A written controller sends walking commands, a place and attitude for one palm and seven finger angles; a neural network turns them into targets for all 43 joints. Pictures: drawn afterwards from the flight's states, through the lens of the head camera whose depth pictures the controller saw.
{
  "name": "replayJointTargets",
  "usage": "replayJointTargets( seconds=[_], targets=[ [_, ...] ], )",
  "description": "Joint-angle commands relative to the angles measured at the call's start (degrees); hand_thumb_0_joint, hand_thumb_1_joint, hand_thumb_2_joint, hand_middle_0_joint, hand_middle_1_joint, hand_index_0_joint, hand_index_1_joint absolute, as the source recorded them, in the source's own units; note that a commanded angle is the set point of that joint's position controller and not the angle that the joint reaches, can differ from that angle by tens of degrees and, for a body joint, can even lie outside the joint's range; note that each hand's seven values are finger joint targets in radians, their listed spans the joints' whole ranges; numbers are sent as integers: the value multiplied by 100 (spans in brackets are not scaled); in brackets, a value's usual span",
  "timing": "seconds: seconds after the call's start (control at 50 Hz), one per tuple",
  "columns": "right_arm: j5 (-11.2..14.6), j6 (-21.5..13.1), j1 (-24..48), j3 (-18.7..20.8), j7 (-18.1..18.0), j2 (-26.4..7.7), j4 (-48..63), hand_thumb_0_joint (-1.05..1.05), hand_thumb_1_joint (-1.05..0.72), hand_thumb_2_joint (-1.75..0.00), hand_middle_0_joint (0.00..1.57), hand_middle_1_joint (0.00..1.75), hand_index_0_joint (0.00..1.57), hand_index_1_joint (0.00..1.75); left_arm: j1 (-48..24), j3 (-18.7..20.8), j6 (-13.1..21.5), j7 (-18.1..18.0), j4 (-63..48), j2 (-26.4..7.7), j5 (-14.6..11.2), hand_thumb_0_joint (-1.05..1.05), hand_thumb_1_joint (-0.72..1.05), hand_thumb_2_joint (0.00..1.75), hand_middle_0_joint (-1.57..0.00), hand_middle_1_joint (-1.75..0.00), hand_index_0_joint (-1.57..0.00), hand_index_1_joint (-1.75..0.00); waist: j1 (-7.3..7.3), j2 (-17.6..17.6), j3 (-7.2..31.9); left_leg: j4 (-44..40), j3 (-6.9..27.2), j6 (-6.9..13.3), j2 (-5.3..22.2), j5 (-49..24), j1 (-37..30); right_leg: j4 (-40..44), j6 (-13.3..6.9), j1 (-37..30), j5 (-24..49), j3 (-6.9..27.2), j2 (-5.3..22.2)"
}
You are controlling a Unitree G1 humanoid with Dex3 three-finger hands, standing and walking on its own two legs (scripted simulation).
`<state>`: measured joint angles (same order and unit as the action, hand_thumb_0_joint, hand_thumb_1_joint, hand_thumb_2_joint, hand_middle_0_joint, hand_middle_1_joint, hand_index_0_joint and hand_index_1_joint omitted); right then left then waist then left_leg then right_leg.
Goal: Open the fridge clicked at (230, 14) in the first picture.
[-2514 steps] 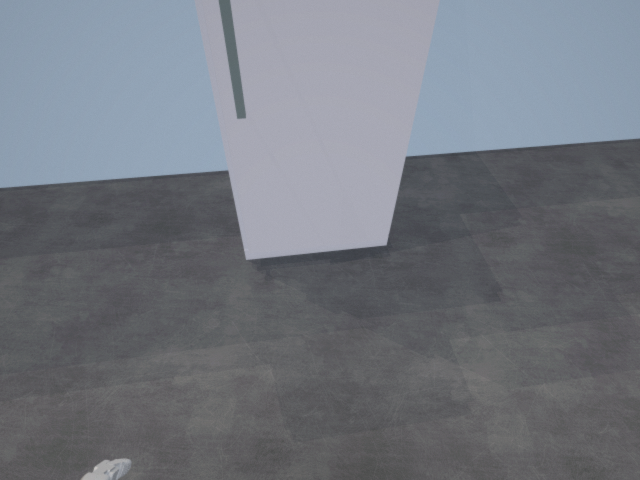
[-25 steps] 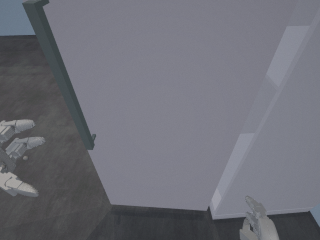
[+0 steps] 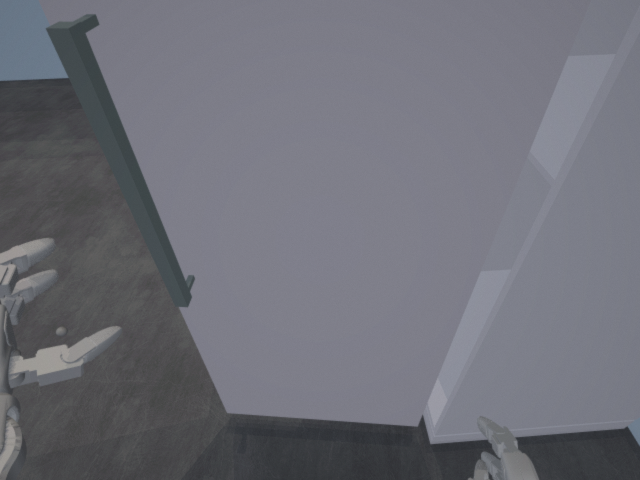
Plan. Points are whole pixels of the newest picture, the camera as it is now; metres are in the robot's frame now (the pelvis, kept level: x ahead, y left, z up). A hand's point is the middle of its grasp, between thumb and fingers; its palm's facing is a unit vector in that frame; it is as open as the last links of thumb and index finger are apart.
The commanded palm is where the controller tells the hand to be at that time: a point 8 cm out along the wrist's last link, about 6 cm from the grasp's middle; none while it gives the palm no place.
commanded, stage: draw the hand back to the body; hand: left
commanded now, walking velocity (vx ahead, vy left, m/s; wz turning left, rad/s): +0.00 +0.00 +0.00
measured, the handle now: (147, 194) +0.42 +0.30 +0.15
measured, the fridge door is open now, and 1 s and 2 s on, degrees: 82 82 82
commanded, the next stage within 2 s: step back with the hand held close in 0.66 s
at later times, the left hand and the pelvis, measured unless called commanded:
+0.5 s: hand (85, 331) +0.20 +0.26 +0.15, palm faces +0.46 -0.80 -0.38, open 7.6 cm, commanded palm +0.15 +0.29 +0.18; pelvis +0.02 -0.01 +0.00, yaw +0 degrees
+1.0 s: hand (79, 331) +0.20 +0.27 +0.15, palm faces +0.38 -0.81 -0.44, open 7.4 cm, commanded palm +0.14 +0.31 +0.18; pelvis +0.00 +0.01 +0.00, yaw +0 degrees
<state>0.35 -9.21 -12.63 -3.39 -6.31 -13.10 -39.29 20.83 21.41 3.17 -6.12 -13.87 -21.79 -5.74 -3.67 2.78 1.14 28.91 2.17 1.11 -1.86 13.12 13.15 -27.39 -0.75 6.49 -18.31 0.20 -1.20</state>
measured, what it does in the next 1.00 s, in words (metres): stands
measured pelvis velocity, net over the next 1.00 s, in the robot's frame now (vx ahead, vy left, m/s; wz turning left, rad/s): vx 0.00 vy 0.01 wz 0.00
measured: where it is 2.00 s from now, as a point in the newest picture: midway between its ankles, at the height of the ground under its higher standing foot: outside the picture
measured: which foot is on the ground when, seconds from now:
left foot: down 0.00-1.00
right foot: down 0.00-1.00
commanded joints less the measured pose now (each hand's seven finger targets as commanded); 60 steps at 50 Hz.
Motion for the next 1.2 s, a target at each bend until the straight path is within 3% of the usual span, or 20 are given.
replayJointTargets(
  seconds=[0.0, 0.02, 0.16, 0.2, 0.26, 0.3, 0.32, 0.44, 0.62, 0.7, 0.74, 0.76, 0.78, 0.8, 0.82, 0.86, 0.94, 1.0, 1.12, 1.18],
  targets=[
    [-26, -311, 927, 340, -32, -685, 999, 0, -90, -90, 20, 30, 20, 30, -658, 694, 382, -94, -1489, -1307, 71, 0, 43, 67, -22, -58, -22, -58, -62, 223, 393, -508, 24, 92, 177, -848, -752, 672, -24, 446, 1041, -93, 124],
    [-23, -301, 870, 343, -17, -619, 1031, 0, -90, -90, 20, 30, 20, 30, -341, 554, 359, -94, -1481, -1102, 39, 0, 47, 69, -22, -55, -22, -55, -55, 184, 403, -510, 20, 95, 200, -972, -737, 556, -19, 318, 1151, -118, 168],
    [-33, -195, 872, 370, 31, -568, 1091, 0, -90, -90, 20, 30, 20, 30, -19, 545, 334, -95, -1810, -1055, 57, 0, 72, 81, -21, -41, -21, -41, -59, -110, 293, -474, -77, 106, 182, -1334, -791, 585, 19, 231, 1650, -125, 178],
    [-49, -168, 927, 388, 18, -612, 1082, 0, -90, -90, 20, 30, 20, 30, -92, 696, 345, -94, -1917, -1241, 85, 0, 79, 85, -20, -36, -20, -36, -77, -56, 211, -468, -105, 108, 162, -1340, -868, 758, 22, 332, 1691, -100, 149],
    [-32, -92, 889, 369, 41, -523, 1143, 0, -90, -90, 20, 30, 20, 30, 85, 476, 325, -60, -1996, -962, 54, 0, 90, 90, -20, -30, -20, -30, -62, 19, 266, -462, -114, 112, 173, -1430, -876, 610, 23, 190, 1843, -100, 198],
    [-53, -52, 900, 393, 24, -584, 1111, 0, -90, -90, 20, 30, 20, 30, 105, 681, 296, -64, -1858, -1162, 53, 0, 90, 90, -20, -30, -20, -30, -88, -210, 237, -456, -135, 119, 147, -1443, -894, 749, 47, 228, 1948, -100, 171],
    [-35, -2, 865, 389, 23, -526, 1146, 0, -90, -90, 20, 30, 20, 30, 213, 495, 264, -36, -1811, -938, 28, 0, 90, 90, -20, -30, -20, -30, -60, -230, 262, -458, -148, 133, 176, -1476, -873, 629, 53, 139, 2032, -95, 215],
    [-47, 76, 939, 364, 16, -551, 1174, 0, -90, -90, 20, 30, 20, 30, -220, 560, 249, -49, -2101, -1118, 60, 0, 90, 90, -20, -30, -20, -30, -66, 126, 350, -482, -119, 116, 140, -1398, -994, 753, 39, 186, 1835, -65, 192],
    [-55, 79, 938, 357, 7, -518, 1142, 0, -90, -90, 20, 30, 20, 30, 20, 498, 225, -63, -1804, -992, 35, 0, 90, 90, -20, -30, -20, -30, -74, -205, 177, -577, -64, 124, 165, -1220, -931, 785, 39, 169, 1588, -107, 191],
    [-75, 60, 967, 366, 16, -565, 1101, 0, -90, -90, 20, 30, 20, 30, -97, 625, 268, -73, -1917, -1142, 74, 0, 90, 90, -20, -30, -20, -30, -93, 53, 209, -593, -68, 110, 142, -1222, -1032, 912, 20, 227, 1535, -92, 157],
    [-62, 60, 949, 365, 30, -552, 1135, 0, -90, -90, 20, 30, 20, 30, -111, 564, 278, -75, -2057, -1090, 76, 0, 90, 90, -20, -30, -20, -30, -92, 86, 349, -603, -59, 103, 154, -1273, -1038, 832, 15, 132, 1558, -97, 168],
    [-61, 51, 969, 346, 32, -523, 1126, 0, -90, -90, 20, 30, 20, 30, -417, 197, 285, -52, -2069, -807, 86, 0, 90, 90, -20, -30, -20, -30, -11, 37, 286, -611, -56, 116, 144, -1214, -1036, 793, 22, 162, 1501, -104, 175],
    [-20, 200, 960, 410, 62, -700, 1304, 0, -90, -90, 20, 30, 20, 30, -956, 980, 534, -136, -2364, -1633, 144, 0, 90, 90, -20, -30, -20, -30, 170, -153, -140, -224, 89, 247, 258, -1242, -692, 1165, 153, 759, 1849, 196, 442],
    [-34, 296, 1013, 396, 47, -639, 1226, 0, -90, -90, 20, 30, 20, 30, -820, 991, 602, -128, -2088, -1626, 159, 0, 90, 90, -20, -30, -20, -30, 173, -284, -165, -115, 101, 225, 216, -1200, -700, 1219, 118, 831, 2116, 211, 587],
    [-65, 365, 1001, 403, 44, -607, 1204, 0, -90, -90, 20, 30, 20, 30, -212, 709, 557, -81, -1755, -1256, 166, 0, 90, 90, -20, -30, -20, -30, 192, -706, -83, -15, 108, 238, 222, -1534, -656, 1114, 199, 782, 2576, 132, 637],
    [-32, 541, 851, 449, 100, -605, 1349, 0, -90, -90, 20, 30, 20, 30, 329, 605, 519, -38, -1733, -1069, 177, 0, 90, 90, -20, -30, -20, -30, 205, -786, 300, 50, 33, 240, 223, -1987, -692, 891, 306, 592, 3103, 15, 651],
    [10, 796, 829, 505, 117, -653, 1555, 0, -90, -90, 20, 30, 20, 30, 944, 758, 580, -80, -2409, -1178, 151, 0, 90, 90, -20, -30, -20, -30, 216, 53, 975, -136, 45, 257, 318, -2763, -841, 614, 308, 360, 2933, -67, 488],
    [16, 849, 864, 524, 84, -673, 1660, 0, -90, -90, 20, 30, 20, 30, 1067, 1056, 654, -137, -2819, -1498, 110, 0, 90, 90, -20, -30, -20, -30, 187, 132, 1178, -247, 134, 235, 382, -2861, -775, 519, 238, 300, 2708, -76, 377],
    [40, 803, 796, 567, 20, -744, 1714, 0, -90, -90, 20, 30, 20, 30, 1074, 1071, 775, -197, -2684, -1451, 62, 0, 90, 90, -20, -30, -20, -30, 237, 229, 843, -787, 499, 267, 565, -1386, 30, 360, 195, 253, 1514, -90, 163],
    [34, 708, 796, 584, -3, -842, 1706, 0, -90, -90, 20, 30, 20, 30, 910, 998, 854, -195, -2431, -1298, 131, 0, 90, 90, -20, -30, -20, -30, 249, 486, 541, -1341, 819, 406, 729, 516, 1108, 62, 206, -185, 890, -33, 15]
  ],
)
